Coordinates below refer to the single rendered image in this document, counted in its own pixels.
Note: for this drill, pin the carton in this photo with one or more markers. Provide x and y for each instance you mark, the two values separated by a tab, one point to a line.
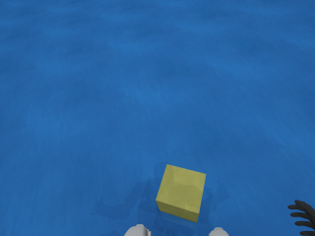
180	192

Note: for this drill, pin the robot left thigh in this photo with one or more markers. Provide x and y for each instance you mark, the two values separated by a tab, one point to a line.
138	231

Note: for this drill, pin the right robot hand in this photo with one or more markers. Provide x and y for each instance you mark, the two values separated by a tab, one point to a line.
309	213

